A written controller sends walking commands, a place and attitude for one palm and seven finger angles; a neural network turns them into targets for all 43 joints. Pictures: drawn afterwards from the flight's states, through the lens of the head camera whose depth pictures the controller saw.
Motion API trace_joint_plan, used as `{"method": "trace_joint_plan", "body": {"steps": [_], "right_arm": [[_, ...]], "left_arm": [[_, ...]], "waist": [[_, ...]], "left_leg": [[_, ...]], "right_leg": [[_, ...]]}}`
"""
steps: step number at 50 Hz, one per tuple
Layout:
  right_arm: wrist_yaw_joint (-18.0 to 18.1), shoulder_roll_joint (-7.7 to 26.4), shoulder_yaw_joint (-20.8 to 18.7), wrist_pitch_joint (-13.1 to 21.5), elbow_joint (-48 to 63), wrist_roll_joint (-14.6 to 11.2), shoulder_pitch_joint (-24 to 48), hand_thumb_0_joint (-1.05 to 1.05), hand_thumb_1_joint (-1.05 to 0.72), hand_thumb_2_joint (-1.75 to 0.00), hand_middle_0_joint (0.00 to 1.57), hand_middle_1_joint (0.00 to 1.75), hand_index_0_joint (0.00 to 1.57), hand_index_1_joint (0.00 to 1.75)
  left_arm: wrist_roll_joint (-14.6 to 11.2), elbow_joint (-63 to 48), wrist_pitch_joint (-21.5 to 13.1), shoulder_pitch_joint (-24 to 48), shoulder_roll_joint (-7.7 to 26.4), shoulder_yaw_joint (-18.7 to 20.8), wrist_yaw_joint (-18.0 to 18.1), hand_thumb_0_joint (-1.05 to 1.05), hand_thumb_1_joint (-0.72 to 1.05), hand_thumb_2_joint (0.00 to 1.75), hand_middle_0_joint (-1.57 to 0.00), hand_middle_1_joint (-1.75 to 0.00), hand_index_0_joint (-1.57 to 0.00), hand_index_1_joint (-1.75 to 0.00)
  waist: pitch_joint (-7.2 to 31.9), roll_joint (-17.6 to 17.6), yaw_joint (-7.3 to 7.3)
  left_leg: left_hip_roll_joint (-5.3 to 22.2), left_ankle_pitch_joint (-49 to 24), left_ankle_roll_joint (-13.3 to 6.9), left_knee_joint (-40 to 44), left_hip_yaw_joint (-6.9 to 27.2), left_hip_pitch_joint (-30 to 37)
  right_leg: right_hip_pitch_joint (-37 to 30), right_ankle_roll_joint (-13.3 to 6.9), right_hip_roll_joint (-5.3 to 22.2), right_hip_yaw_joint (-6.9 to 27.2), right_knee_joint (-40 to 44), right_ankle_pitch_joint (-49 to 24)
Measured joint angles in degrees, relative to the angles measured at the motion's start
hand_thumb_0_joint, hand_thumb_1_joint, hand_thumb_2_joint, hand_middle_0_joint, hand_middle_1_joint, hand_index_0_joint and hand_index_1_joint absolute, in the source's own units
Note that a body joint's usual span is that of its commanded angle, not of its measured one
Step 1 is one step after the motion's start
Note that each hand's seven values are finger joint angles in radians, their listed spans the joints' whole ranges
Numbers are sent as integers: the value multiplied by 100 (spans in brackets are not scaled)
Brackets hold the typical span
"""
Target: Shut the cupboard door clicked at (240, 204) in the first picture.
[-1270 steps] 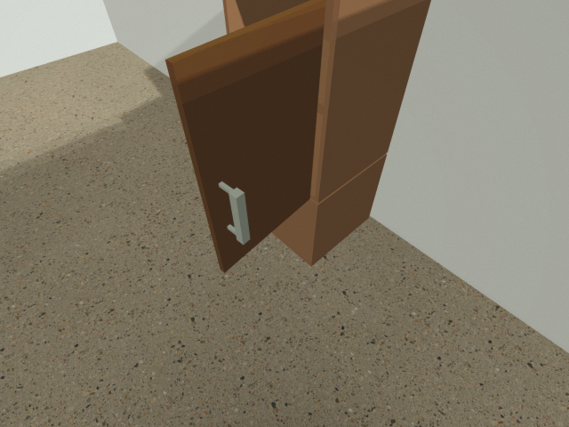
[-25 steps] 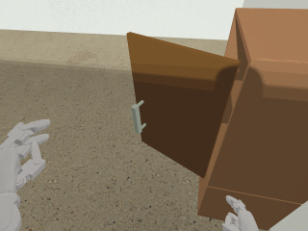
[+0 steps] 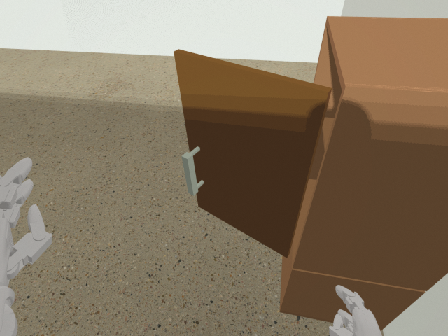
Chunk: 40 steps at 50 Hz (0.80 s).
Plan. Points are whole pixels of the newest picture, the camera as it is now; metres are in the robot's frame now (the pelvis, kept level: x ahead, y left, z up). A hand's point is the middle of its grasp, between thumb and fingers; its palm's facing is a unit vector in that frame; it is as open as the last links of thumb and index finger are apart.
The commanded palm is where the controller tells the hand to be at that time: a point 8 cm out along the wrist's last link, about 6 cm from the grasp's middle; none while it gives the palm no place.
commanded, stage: step back with the hand held close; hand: left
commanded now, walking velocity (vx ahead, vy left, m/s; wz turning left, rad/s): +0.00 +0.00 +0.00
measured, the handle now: (194, 171) +0.62 +0.17 -0.11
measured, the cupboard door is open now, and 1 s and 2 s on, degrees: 66 66 66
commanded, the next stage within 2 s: stop stepping back and stand still in 1.40 s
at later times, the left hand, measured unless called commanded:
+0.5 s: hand (27, 241) +0.18 +0.29 +0.16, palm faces +0.37 -0.76 -0.53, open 7.4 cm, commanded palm +0.12 +0.33 +0.17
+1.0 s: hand out of the picture +0.09 +0.29 +0.16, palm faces +0.48 -0.75 -0.45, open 7.4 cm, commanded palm +0.03 +0.32 +0.17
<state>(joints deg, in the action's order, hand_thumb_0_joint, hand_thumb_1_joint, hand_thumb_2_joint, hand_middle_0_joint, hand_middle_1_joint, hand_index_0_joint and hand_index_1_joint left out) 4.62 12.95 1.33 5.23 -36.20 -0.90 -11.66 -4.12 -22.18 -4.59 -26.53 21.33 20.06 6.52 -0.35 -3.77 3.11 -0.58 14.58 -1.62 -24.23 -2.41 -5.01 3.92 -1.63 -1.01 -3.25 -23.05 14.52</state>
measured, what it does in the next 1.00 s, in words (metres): shifts its weight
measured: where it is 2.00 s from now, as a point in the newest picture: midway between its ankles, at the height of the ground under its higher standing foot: outside the picture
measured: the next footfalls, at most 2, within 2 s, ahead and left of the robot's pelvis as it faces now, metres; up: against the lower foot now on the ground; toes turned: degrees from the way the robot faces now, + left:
right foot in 1.42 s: -0.33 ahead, -0.11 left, +0.00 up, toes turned -2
left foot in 1.78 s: -0.09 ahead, +0.12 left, +0.00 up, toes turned +1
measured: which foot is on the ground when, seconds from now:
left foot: down 0.00-1.00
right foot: down 0.00-1.00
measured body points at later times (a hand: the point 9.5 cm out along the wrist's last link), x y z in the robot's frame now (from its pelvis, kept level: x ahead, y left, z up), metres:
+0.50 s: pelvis -0.03 +0.03 -0.01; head -0.01 +0.02 +0.44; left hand +0.16 +0.33 +0.19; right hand +0.15 -0.22 -0.09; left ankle -0.01 +0.10 -0.74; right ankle -0.02 -0.10 -0.74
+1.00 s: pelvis -0.10 +0.02 -0.02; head -0.09 +0.03 +0.43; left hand +0.06 +0.32 +0.19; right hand +0.07 -0.22 -0.10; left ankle -0.01 +0.10 -0.74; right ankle -0.02 -0.10 -0.74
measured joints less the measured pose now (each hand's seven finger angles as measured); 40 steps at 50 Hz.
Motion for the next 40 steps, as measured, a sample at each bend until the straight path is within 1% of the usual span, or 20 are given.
{"method": "trace_joint_plan", "body": {"steps": [4,8,12,15,20,23,28,34,37,38,40], "right_arm": [[-32,18,-14,-79,47,-12,12,1,-90,-90,20,30,21,30],[-64,109,-67,-266,99,1,62,1,-90,-90,20,30,21,30],[-24,174,-164,-433,111,-1,86,1,-90,-90,20,30,21,30],[42,187,-206,-575,195,-4,85,1,-90,-90,20,30,21,30],[97,142,-224,-762,398,-20,137,1,-90,-90,20,30,21,30],[95,89,-200,-813,487,-28,183,1,-90,-90,20,30,21,30],[96,41,-138,-797,582,-32,188,1,-90,-90,20,30,21,30],[115,28,-79,-678,604,-9,67,1,-90,-90,20,30,21,30],[116,22,-67,-587,571,23,-18,1,-90,-90,20,30,21,30],[111,22,-64,-559,550,29,-37,1,-90,-90,20,30,21,30],[98,14,-63,-504,519,39,-79,1,-90,-90,20,30,21,30]], "left_arm": [[-15,125,-24,1,-43,60,-37,2,89,90,-21,-30,-22,-30],[34,174,-244,-112,-71,127,-15,2,89,90,-21,-30,-22,-30],[49,20,-354,-292,-42,80,13,2,89,90,-21,-30,-21,-30],[32,-175,-358,-439,82,112,28,2,89,90,-21,-30,-22,-30],[-9,-438,-339,-523,428,348,51,2,89,90,-21,-30,-22,-30],[-27,-475,-353,-540,541,469,70,2,89,90,-21,-30,-22,-30],[12,-433,-368,-536,475,464,90,2,89,90,-21,-30,-22,-30],[146,-438,-469,-464,299,440,107,2,89,90,-21,-30,-22,-30],[223,-486,-535,-347,254,479,122,2,89,90,-21,-30,-22,-30],[246,-506,-562,-296,240,498,129,2,89,90,-21,-30,-22,-30],[281,-545,-624,-204,231,540,143,2,89,90,-21,-30,-22,-30]], "waist": [[-7,-55,-14],[99,-146,-125],[82,-83,-197],[48,5,-244],[19,101,-297],[49,151,-316],[95,205,-318],[51,292,-262],[-1,328,-250],[-24,332,-234],[-59,337,-249]], "left_leg": [[13,-23,-3,-5,-2,-89],[70,75,-24,-314,56,-564],[2,89,-75,-387,19,-799],[-80,57,-129,-356,-49,-862],[-145,39,-200,-447,-141,-1014],[-160,14,-235,-515,-194,-1123],[-158,-49,-295,-647,-228,-1318],[-151,-96,-338,-910,-178,-1563],[-158,-103,-336,-1076,-98,-1688],[-148,-100,-332,-1133,-79,-1727],[-143,-92,-316,-1253,-19,-1814]], "right_leg": [[75,0,-13,0,21,-30],[401,4,-65,-61,5,-74],[688,59,11,-30,-165,-28],[847,126,101,34,-320,20],[1086,197,176,124,-555,30],[1207,227,195,173,-626,10],[1390,263,201,198,-719,-92],[1585,271,209,136,-928,-151],[1646,317,160,204,-1077,-98],[1679,299,141,204,-1140,-89],[1697,287,71,297,-1237,-17]]}}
